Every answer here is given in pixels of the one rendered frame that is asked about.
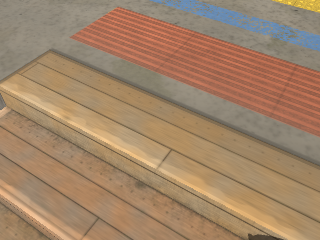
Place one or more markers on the stairs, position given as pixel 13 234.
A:
pixel 58 182

